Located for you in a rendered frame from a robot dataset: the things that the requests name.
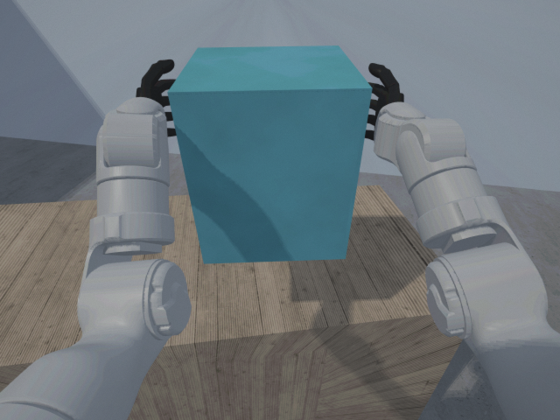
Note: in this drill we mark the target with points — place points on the carton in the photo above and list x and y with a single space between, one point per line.
271 139

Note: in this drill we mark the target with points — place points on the robot left hand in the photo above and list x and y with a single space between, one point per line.
152 87

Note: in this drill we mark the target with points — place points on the left robot forearm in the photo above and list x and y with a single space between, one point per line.
132 178

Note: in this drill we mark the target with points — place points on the pedestal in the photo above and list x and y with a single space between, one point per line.
343 339

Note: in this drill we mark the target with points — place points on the right robot upper arm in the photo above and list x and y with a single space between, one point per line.
491 298

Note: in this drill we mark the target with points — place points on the left robot upper arm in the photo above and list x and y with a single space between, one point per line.
127 312

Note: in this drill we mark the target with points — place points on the right robot forearm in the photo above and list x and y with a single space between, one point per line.
452 205

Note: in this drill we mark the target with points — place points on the robot right hand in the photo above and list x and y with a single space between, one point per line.
387 94

